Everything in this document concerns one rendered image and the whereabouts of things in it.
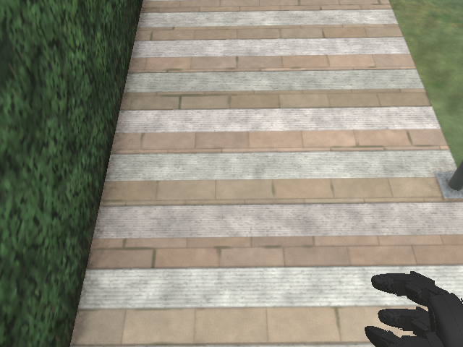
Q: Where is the right robot hand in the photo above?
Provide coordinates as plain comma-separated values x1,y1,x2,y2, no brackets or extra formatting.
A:
365,271,463,347

